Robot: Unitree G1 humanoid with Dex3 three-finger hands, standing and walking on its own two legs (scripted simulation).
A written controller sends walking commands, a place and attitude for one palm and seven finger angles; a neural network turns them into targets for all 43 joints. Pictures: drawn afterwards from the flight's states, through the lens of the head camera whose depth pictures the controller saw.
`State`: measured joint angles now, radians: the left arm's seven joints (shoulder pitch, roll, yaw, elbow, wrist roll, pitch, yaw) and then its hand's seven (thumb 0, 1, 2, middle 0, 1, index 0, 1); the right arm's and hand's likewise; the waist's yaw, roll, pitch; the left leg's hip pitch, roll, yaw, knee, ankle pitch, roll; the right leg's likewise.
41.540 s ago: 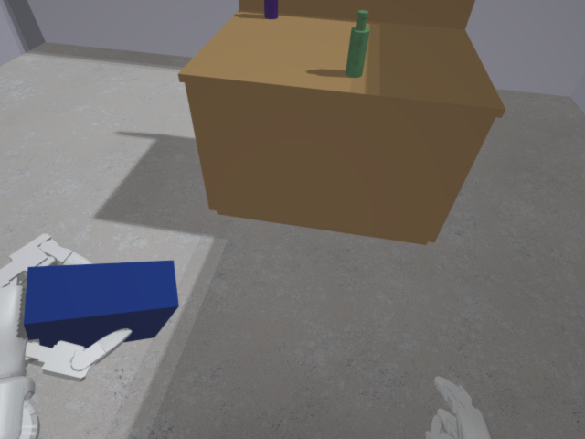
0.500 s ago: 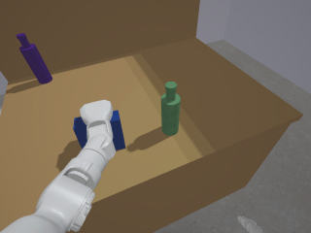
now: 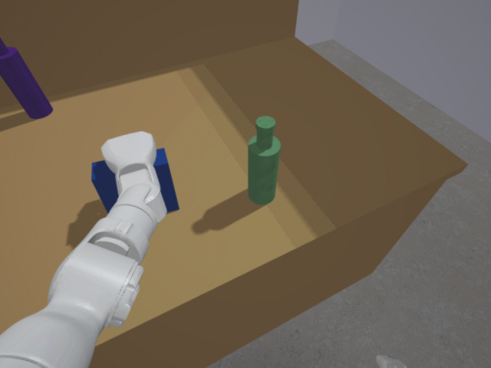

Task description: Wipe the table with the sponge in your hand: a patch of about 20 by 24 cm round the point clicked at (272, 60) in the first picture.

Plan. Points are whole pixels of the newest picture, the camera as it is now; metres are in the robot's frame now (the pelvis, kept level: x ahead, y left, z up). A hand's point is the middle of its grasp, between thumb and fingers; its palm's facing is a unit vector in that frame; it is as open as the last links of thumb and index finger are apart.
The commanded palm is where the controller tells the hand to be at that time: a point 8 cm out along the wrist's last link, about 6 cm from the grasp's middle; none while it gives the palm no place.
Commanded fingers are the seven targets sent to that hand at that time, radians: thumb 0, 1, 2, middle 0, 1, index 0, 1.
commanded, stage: wipe forward along the third lane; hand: left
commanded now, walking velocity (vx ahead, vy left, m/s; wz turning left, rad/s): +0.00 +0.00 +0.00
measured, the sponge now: (141, 195) +0.44 +0.20 +0.02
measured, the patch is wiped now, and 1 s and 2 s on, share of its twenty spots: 0.90 0.95 0.95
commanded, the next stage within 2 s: wipe back along the third lane in 0.20 s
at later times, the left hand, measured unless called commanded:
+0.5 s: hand (133, 168) +0.47 +0.21 +0.06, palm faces -0.06 -0.02 -1.00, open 9.4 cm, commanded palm +0.44 +0.19 +0.09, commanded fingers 0.00 0.10 1.30 -1.20 -1.60 -1.20 -1.60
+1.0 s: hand (135, 183) +0.43 +0.20 +0.06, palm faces -0.01 -0.03 -1.00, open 9.5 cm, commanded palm +0.38 +0.17 +0.09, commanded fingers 0.00 0.10 1.30 -1.20 -1.60 -1.20 -1.60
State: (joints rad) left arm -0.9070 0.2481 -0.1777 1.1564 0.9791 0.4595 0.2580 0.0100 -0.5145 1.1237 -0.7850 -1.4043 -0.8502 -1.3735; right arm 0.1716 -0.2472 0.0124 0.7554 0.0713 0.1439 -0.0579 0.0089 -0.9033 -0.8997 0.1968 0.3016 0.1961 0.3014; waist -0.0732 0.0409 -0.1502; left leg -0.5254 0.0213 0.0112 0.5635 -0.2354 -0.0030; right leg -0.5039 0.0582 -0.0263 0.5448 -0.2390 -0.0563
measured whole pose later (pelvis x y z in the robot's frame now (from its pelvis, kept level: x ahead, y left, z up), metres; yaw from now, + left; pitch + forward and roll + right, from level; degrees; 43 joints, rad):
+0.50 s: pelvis +0.00 +0.02 +0.00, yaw -1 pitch +14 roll -1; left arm -0.96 0.26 -0.17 1.22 0.98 0.45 0.32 0.00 -0.50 1.12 -0.77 -1.42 -0.83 -1.40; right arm 0.23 -0.24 0.00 0.77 0.06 0.12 -0.02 0.01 -0.90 -0.90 0.20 0.30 0.20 0.30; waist -0.09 0.04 -0.17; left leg -0.59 0.01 0.03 0.60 -0.25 0.02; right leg -0.55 0.05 -0.01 0.55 -0.23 -0.03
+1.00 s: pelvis +0.03 +0.03 +0.01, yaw +1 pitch +9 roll -1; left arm -0.71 0.11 -0.37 0.90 0.95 0.60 0.30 -0.02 -0.46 1.11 -0.72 -1.47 -0.76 -1.48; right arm 0.07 -0.22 0.00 0.72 0.07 0.23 0.00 0.01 -0.90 -0.90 0.20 0.30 0.19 0.30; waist 0.03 0.03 -0.18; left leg -0.41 -0.01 0.01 0.54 -0.28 0.03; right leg -0.37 0.03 -0.03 0.49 -0.27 -0.03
